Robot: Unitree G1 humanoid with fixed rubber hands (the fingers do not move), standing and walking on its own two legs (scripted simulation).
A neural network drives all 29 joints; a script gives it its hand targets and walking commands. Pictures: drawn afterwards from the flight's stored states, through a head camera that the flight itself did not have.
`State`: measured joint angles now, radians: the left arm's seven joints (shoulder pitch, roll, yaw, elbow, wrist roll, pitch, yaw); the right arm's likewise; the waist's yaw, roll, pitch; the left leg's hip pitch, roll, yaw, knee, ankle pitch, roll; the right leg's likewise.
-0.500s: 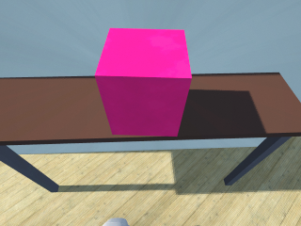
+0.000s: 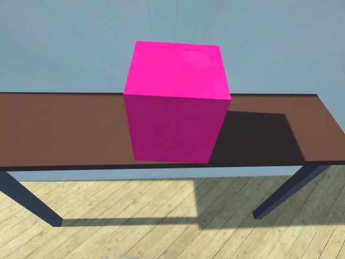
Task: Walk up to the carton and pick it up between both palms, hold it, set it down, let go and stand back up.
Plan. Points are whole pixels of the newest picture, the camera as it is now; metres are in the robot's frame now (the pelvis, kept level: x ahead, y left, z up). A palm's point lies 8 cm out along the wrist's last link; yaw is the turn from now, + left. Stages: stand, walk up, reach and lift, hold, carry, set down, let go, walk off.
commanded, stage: walk up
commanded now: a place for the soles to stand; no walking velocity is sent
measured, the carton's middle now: (174, 106) +0.47 +0.01 +0.07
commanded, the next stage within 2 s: stand in 0.76 s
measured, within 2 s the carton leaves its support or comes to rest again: neither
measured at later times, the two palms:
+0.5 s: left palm out of the picture +0.01 +0.26 -0.15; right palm out of the picture +0.04 -0.22 -0.13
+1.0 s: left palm out of the picture -0.01 +0.26 -0.15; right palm out of the picture +0.02 -0.22 -0.14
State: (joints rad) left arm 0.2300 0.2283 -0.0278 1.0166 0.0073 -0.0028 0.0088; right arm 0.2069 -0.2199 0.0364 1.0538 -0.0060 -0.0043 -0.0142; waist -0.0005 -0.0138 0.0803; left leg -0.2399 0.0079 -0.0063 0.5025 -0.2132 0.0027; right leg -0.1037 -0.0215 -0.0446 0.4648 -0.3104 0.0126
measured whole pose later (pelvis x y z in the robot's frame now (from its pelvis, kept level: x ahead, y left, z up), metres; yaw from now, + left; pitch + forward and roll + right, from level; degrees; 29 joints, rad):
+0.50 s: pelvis +0.00 +0.02 +0.00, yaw +1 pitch -2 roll -1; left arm 0.27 0.23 -0.04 1.06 0.01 0.00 0.02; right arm 0.21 -0.21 0.04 1.07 0.00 0.00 -0.02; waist 0.01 -0.01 0.06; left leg -0.26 -0.03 -0.01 0.51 -0.22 0.03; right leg -0.11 -0.05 -0.05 0.47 -0.32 0.04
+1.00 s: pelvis -0.01 +0.02 +0.00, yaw +0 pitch -1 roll -1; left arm 0.28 0.23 -0.06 1.06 -0.02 0.09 0.02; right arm 0.21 -0.20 -0.03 1.08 -0.05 0.02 0.00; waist 0.00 -0.01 0.06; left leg -0.31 -0.02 0.01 0.53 -0.22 0.03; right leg -0.18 -0.06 -0.04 0.52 -0.35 0.02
